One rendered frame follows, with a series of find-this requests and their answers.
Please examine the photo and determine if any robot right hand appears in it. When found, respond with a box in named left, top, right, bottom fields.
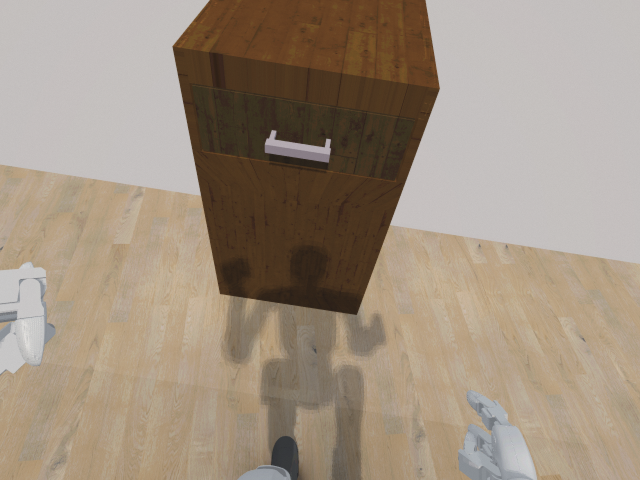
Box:
left=458, top=390, right=537, bottom=480

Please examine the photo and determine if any handle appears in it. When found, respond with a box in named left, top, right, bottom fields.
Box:
left=265, top=130, right=331, bottom=163

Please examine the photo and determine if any cabinet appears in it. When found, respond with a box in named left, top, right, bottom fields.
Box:
left=172, top=0, right=440, bottom=315

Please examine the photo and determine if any drawer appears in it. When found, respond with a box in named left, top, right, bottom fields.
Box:
left=192, top=84, right=415, bottom=180

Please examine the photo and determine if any left robot foot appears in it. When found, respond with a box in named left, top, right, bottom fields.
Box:
left=271, top=436, right=299, bottom=480

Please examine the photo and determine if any robot left hand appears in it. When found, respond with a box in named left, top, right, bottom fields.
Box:
left=0, top=262, right=56, bottom=375

